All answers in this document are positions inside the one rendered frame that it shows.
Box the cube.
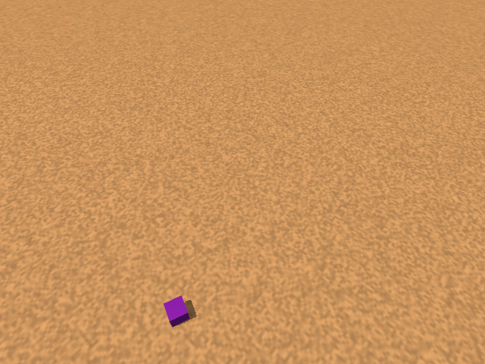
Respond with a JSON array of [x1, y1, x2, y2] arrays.
[[164, 296, 189, 327]]

